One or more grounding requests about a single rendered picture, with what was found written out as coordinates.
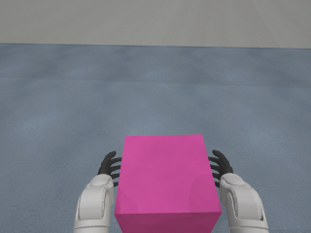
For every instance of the robot left hand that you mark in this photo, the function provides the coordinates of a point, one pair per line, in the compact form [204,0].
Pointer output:
[106,168]

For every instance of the carton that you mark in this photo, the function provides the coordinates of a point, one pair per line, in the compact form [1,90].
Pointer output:
[166,185]

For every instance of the left robot forearm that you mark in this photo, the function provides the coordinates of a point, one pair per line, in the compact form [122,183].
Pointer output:
[93,210]

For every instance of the right robot forearm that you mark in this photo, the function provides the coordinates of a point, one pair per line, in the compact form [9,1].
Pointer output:
[245,212]

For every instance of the robot right hand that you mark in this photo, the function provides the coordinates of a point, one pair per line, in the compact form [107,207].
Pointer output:
[223,168]

